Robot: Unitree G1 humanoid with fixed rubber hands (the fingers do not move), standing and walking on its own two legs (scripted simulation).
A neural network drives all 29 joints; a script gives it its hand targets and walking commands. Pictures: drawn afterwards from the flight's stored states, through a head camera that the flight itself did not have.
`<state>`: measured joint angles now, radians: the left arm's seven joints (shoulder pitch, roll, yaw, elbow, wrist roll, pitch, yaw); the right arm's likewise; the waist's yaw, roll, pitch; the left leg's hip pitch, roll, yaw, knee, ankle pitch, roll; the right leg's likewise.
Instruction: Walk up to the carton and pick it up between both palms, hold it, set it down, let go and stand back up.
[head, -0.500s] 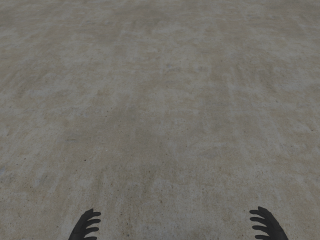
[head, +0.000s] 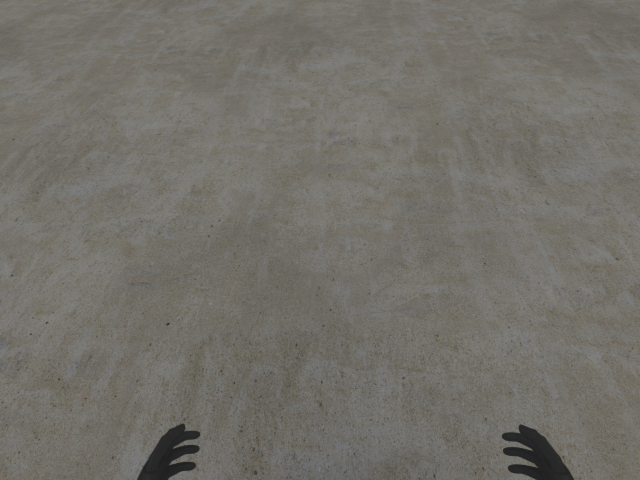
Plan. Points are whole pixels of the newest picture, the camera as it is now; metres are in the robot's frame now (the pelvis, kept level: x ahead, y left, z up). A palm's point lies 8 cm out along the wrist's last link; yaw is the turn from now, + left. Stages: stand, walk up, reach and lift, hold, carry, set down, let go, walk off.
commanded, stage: stand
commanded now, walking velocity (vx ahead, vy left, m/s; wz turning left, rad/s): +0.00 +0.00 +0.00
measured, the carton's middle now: out of the picture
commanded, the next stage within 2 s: walk up in 1.06 s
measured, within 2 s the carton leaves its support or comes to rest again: neither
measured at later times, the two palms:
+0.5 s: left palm out of the picture +0.12 +0.25 -0.09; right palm out of the picture +0.11 -0.25 -0.09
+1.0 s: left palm out of the picture +0.12 +0.25 -0.09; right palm out of the picture +0.10 -0.25 -0.09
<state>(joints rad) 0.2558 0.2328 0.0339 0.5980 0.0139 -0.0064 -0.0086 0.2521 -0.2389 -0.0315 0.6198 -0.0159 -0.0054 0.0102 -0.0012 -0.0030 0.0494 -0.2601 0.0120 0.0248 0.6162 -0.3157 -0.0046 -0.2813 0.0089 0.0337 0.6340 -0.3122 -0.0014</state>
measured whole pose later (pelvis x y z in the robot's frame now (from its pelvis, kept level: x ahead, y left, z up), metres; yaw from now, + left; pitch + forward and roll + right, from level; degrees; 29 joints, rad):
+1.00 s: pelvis +0.00 +0.00 +0.00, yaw -1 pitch -2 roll +1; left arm 0.28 0.24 0.02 0.63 0.01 0.00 -0.01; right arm 0.28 -0.26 -0.02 0.65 -0.01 0.00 0.01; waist 0.00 0.00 0.04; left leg -0.25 0.01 0.05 0.59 -0.30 0.00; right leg -0.28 0.01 0.06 0.61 -0.29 0.01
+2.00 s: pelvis -0.08 +0.10 +0.00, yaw +43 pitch -5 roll -2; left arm 0.35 0.31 0.05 0.76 0.09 -0.07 0.07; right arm 0.20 -0.34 -0.06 0.64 -0.06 0.11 0.12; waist 0.02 0.07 0.08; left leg -0.53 0.11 -0.09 1.08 -0.34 -0.06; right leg -0.21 -0.19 -0.28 0.61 -0.28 0.00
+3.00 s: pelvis -0.23 +0.41 -0.01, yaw +74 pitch -3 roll +1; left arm 0.36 0.27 0.06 0.65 0.02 -0.02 0.03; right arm 0.29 -0.27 -0.04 0.68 -0.05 0.02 0.04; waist -0.07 -0.02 0.05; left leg -0.31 -0.04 0.07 0.66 -0.30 0.07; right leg -0.48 -0.09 -0.06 0.99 -0.48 -0.01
